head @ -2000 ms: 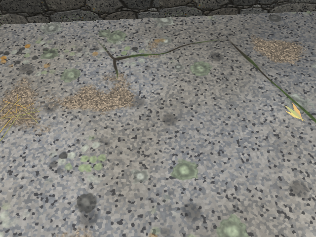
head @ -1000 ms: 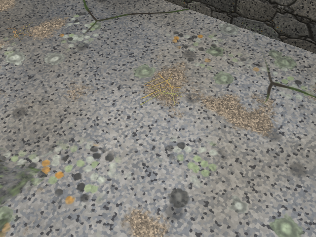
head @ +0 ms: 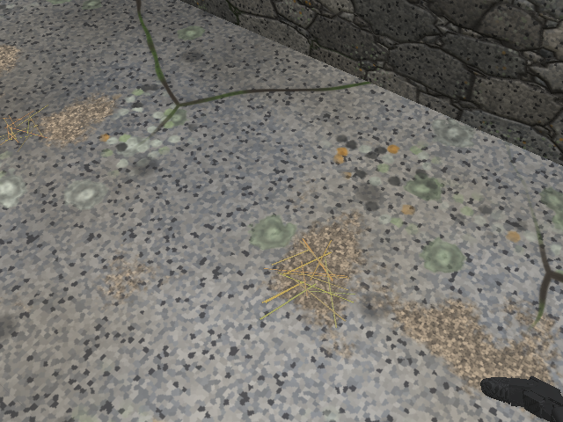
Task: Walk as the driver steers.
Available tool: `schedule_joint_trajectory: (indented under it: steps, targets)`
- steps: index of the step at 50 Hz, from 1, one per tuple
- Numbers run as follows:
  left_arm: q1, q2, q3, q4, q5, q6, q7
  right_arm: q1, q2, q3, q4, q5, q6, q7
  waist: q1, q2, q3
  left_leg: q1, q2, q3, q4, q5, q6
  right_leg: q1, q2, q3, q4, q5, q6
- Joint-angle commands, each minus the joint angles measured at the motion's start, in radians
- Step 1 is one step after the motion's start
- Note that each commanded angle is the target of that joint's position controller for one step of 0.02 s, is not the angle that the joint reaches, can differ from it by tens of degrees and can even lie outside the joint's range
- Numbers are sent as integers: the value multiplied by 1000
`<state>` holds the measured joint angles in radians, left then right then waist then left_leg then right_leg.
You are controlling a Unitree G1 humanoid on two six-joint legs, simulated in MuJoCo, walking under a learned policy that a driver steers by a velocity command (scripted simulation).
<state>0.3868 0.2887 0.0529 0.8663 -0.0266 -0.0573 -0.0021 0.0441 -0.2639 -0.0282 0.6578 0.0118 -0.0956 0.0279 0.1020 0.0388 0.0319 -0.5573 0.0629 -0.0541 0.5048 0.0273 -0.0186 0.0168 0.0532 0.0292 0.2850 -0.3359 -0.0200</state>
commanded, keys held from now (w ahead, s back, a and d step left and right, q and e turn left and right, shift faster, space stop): w+e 0.54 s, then e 0.28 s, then no key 0.18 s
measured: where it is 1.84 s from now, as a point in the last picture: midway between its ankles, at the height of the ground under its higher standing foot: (380, 405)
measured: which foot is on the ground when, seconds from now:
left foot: up 0.00-0.02, down 0.04-0.54, up 0.56-1.00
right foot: down 0.00-0.06, up 0.08-0.54, down 0.56-1.00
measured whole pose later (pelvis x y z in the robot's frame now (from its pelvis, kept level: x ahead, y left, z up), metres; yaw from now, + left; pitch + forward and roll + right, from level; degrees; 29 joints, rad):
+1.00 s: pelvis +0.46 -0.10 +0.00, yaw -33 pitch +2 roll +0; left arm 0.22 0.31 0.07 0.69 -0.01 0.02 0.03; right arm 0.09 -0.29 -0.04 0.73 -0.01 -0.05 0.00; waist 0.04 0.03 0.03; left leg -0.48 0.00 -0.06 0.59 -0.11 -0.06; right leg -0.23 0.13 0.15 0.51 -0.31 -0.07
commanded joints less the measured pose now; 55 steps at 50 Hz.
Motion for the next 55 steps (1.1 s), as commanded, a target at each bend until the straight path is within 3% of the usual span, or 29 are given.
schedule_joint_trajectory:
  steps: [1,2,3,4,5,6,7,8,11,14,17,23,25,27,28,29,30,31,33,35,37,41,47,50,51,52,53,54,55]
  targets:
    - [-25,180,44,-49,3,6,11,100,-157,-61,-37,3,-25,-3,-134,-120,-52,242,-36,28,-61,-79,47,-65,-243,165,129,485,-125]
    - [-26,134,27,-61,17,5,9,246,-206,-82,-9,-9,-26,-12,-204,-98,-179,491,26,-9,-22,-72,90,-161,-183,130,340,449,-91]
    - [48,34,-3,-100,25,-5,6,374,-300,-105,0,-36,-20,-21,-208,101,-364,881,276,-333,-7,-160,201,-484,-52,42,712,145,-23]
    - [90,30,-10,-107,-2,-19,4,403,-270,-99,15,-30,-11,-15,-194,298,-454,968,378,-673,-158,-350,281,-684,-5,84,926,-253,-2]
    - [29,137,19,-107,-25,-19,5,348,-185,-74,8,-21,-9,-15,-205,173,-307,864,345,-574,-190,-440,240,-769,-64,122,1017,-200,-4]
    - [-48,152,26,-125,-24,-17,6,295,-146,-62,5,-17,-5,-18,-197,107,-198,741,311,-423,-202,-394,210,-783,-106,90,1018,-116,-5]
    - [-84,140,27,-135,-12,-12,6,241,-122,-53,13,-19,-5,-17,-170,59,-120,616,269,-318,-234,-300,199,-754,-137,78,975,-50,0]
    - [-88,127,33,-137,-4,-1,5,202,-97,-47,17,-23,-10,-18,-142,66,-73,527,235,-233,-272,-239,189,-715,-165,85,927,-1,2]
    - [-79,72,28,-148,-7,33,-1,156,-105,-57,39,-22,-27,-19,-100,74,-22,412,219,-85,-348,-110,204,-656,-191,70,873,58,24]
    - [-138,57,25,-181,4,43,-3,164,-135,-70,64,-23,-30,-26,-103,30,6,428,218,23,-374,-21,212,-704,-195,70,743,169,37]
    - [-217,40,17,-206,4,33,-24,171,-163,-79,78,-20,-20,-34,-128,15,22,450,192,134,-379,6,191,-672,-181,27,554,324,27]
    - [-366,55,18,-282,6,34,-54,235,-215,-100,120,12,13,-37,-165,7,65,605,237,221,-319,100,155,-669,-147,-55,370,274,-31]
    - [-330,85,34,-291,9,40,-56,225,-245,-109,121,24,27,-39,-124,34,19,644,237,251,-194,407,135,-573,-89,-109,359,169,-71]
    - [-89,161,82,-235,3,48,-44,203,-244,-106,115,34,42,-40,18,24,-117,568,185,303,149,582,91,-237,7,-156,289,183,-133]
    - [63,250,118,-199,3,59,-23,219,-200,-87,95,6,38,-45,74,-81,-201,329,135,304,465,284,32,59,-76,17,268,275,-186]
    - [-12,365,125,-225,10,49,-17,306,-56,-43,34,-36,16,-39,-76,-347,-282,-97,-88,196,821,-647,-42,322,-336,600,162,253,-381]
    - [-10,282,99,-269,16,29,-28,226,-146,-51,35,-3,-13,-29,1,-205,-406,-168,-87,-27,928,-684,-34,347,-407,759,52,286,-416]
    - [-54,224,81,-264,20,13,-33,149,-186,-61,11,28,-23,-26,0,-143,-281,-223,-45,-30,910,-594,-17,258,-381,590,59,433,-371]
    - [-152,165,67,-266,4,9,-26,142,-182,-62,28,-16,-23,-46,-74,-41,-140,-147,29,-22,747,-464,-14,-1,-288,366,78,626,-289]
    - [-201,163,62,-286,32,14,-14,171,-186,-68,26,-23,5,-50,-125,-79,-122,-26,34,-26,703,-426,-29,-167,-271,307,48,797,-298]
    - [-205,175,66,-276,30,16,-2,185,-153,-59,33,-28,24,-51,-138,-67,-127,1,15,-6,599,-383,-54,-227,-233,235,47,870,-285]
    - [-183,191,71,-256,8,48,28,101,-112,-41,13,-29,38,-50,-112,-100,-160,29,-39,-1,364,-194,-80,-234,-168,195,84,808,-222]
    - [-151,155,51,-226,21,69,35,3,-126,-40,-5,-17,37,-27,-58,-147,-137,78,-56,-13,146,-135,-57,-171,-196,266,149,643,-187]
    - [-182,133,37,-222,17,68,33,37,-135,-49,-2,-25,22,-21,-94,-162,-114,173,-60,0,-25,-102,0,-156,-188,320,229,575,-156]
    - [-175,115,29,-220,21,63,32,53,-143,-50,-4,-36,12,-22,-108,-141,-117,279,-22,-29,-114,102,33,-190,-146,313,264,510,-117]
    - [-128,79,17,-228,46,52,30,65,-200,-58,-17,-56,8,-29,-76,-23,-180,435,123,-150,-75,466,94,-255,-70,255,367,330,-69]
    - [-28,68,14,-206,38,51,33,67,-182,-52,-4,-67,22,-33,-34,137,-228,545,252,-296,-41,643,255,-365,16,169,465,-40,-1]
    - [-62,114,19,-204,44,62,34,99,-94,-30,10,-46,31,-31,-74,168,-240,537,309,-395,-81,563,321,-399,-6,147,536,-281,45]
    - [-119,148,31,-217,33,75,35,118,-86,-23,21,-35,35,-24,-105,142,-213,537,298,-405,-105,445,320,-444,-14,139,619,-335,66]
